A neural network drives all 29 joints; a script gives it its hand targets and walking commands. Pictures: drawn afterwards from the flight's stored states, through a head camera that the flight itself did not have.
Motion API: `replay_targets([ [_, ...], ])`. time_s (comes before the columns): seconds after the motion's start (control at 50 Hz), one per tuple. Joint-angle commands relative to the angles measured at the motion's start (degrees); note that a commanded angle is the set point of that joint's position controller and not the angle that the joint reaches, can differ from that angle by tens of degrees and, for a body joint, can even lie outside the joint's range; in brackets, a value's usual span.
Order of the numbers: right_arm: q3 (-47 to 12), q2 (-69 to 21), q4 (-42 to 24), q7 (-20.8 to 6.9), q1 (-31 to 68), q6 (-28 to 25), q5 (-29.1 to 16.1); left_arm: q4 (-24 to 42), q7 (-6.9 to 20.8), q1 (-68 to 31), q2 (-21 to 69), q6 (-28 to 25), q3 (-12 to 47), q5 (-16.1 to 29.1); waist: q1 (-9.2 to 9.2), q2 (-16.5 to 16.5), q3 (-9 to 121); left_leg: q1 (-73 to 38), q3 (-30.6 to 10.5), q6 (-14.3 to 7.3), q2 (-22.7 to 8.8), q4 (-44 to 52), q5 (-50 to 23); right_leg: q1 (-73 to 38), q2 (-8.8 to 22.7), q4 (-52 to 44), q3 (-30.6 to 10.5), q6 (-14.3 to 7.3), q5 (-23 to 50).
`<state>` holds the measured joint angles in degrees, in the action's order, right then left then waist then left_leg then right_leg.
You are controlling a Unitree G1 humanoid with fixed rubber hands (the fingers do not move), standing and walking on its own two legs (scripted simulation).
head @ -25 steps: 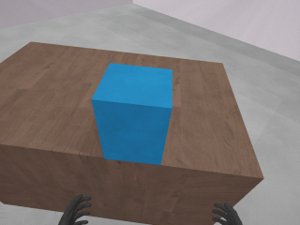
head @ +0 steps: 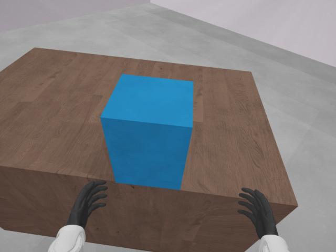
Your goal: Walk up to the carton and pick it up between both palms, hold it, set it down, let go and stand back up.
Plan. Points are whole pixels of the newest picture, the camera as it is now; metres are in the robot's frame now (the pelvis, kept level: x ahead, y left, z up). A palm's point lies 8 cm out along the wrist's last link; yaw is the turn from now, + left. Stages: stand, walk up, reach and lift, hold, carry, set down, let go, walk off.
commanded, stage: reach and lift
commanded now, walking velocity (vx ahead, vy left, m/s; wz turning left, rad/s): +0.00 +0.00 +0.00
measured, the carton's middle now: (152, 134) +0.42 +0.07 +0.06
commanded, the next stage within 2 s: none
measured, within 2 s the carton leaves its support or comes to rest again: neither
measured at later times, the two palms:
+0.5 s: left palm (81, 174) +0.28 +0.22 +0.07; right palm (264, 183) +0.29 -0.20 +0.07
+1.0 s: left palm (89, 134) +0.35 +0.21 +0.12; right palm (269, 146) +0.35 -0.21 +0.12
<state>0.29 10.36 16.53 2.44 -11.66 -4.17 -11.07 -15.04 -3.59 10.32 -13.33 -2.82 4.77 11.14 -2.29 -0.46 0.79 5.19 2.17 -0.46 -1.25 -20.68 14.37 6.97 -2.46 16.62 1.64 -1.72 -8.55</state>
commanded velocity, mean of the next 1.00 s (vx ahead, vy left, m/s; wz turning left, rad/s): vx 0.00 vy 0.00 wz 0.00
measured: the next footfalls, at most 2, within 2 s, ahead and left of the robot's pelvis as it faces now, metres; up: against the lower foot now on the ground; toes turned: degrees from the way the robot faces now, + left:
none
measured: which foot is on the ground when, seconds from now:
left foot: down 0.00-1.00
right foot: down 0.00-1.00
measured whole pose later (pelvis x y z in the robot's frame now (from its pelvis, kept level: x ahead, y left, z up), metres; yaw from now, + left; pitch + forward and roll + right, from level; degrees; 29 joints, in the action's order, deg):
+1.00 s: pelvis -0.02 +0.00 +0.00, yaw +1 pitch +3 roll -1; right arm 2.9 18.0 24.8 4.9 29.7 19.1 -18.0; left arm -14.3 -3.5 -27.1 -16.4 29.3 -4.0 13.4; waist 0.9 0.0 1.6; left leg 10.6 1.3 -1.1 -0.1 -19.1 11.1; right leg 11.9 -1.7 14.6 1.2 -1.2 -5.3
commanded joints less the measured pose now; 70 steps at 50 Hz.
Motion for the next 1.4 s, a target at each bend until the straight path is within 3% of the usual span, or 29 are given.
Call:
replay_targets([
  [0.0,2.17,5.74,-8.07,-0.42,10.17,-3.59,-0.24,6.74,-1.24,-11.41,-5.86,-6.68,-2.17,0.94,0.79,1.4,5.98,11.53,-1.12,0.83,-0.36,4.94,-10.06,-12.35,3.19,0.47,-5.26,-0.09,13.05],
  [0.12,1.1,7.62,-3.37,-0.33,16.19,-8.76,-2.09,1.25,-1.4,-15.39,-4.53,-14.66,-1.02,0.96,1.51,1.58,9.79,11.6,-2.33,1.64,0.25,3.48,-16.52,-15.31,2.22,1.81,-5.67,-0.84,21.45],
  [0.2,0.78,9.28,-1.65,-0.23,20.88,-8.92,-3.65,2.62,-1.41,-18.96,-4.1,-12.92,-1.74,0.03,1.88,0.59,12.21,9.86,-2.4,2.15,0.34,3.74,-19.67,-16.35,1.62,1.4,-5.69,-0.77,24.84],
  [0.26,1.02,11.22,-4.06,0.1,24.37,-6.81,-5.27,9.01,-1.52,-21.89,-4.12,-6.45,-3.06,-1.04,1.81,-0.04,14.14,6.6,-2.24,2.63,0.35,3.63,-23.95,-16.95,1.15,0.64,-5.25,-0.4,27.31],
  [0.34,1.82,12.99,-9.83,1.3,26.95,-1.27,-7.44,20.66,-1.11,-24.89,-3.57,6.18,-5.04,-2.53,2.31,0.74,14.8,0.96,-2.36,3.59,0.34,3.45,-29.54,-15.6,0.55,-1.01,-4.22,0.07,27.78],
  [0.4,2.64,13.7,-12.04,2.25,28.76,4.16,-8.24,25.31,-0.3,-26.65,-3.34,15.31,-6.35,-2.4,2.65,2.48,13.24,-1.05,-2.51,4.42,0.41,4.04,-28.12,-13.16,0.27,-2.64,-3.56,-0.04,23.74],
  [0.46,3.44,14.02,-11.56,2.33,31.87,8.26,-8.66,25.83,0.09,-29.31,-3.13,20.88,-6.83,-1.93,2.54,3.45,11.26,-1.39,-2.66,4.8,0.16,4.87,-23.81,-10.84,0.18,-3.46,-2.75,-0.22,19.12],
  [0.62,6.25,15.97,-9.94,1.19,43.98,14.27,-7.63,22.53,-0.47,-40.1,-4.79,26.86,-8.31,-0.32,2.71,2.4,12.37,-0.24,-2.8,3.47,-0.22,5.68,-15.94,-8.21,0.27,-2.92,-1.85,-0.07,13.81],
  [0.84,6.25,17.06,-7.19,1.8,59.87,18.64,-6.8,16.45,-0.59,-55.74,-9.6,28.57,-10.9,2.39,2.89,-0.35,24.3,2.77,-2.4,0.1,0.58,3.59,-19.12,-11.3,0.55,0.49,-2.46,0.62,20.13],
  [1.0,5.75,16.82,-1.19,2.88,68.68,21.64,-6.91,8.85,0.52,-64.24,-12.28,29.8,-12.55,2.01,3.63,-0.07,27.12,6.33,-2.46,-1.28,1.38,3.71,-18.35,-13.6,1.12,1.48,-2.83,0.76,22.25],
  [1.38,4.56,19.45,16.39,2.92,91.78,22.64,-7.68,-8.44,0.28,-86.7,-16.92,26.17,-9.65,5.38,4.49,2.44,36.73,7.03,-3.08,-0.08,1.76,0.94,-23.46,-9.87,0.72,2.66,-1.83,0.54,25.55],
])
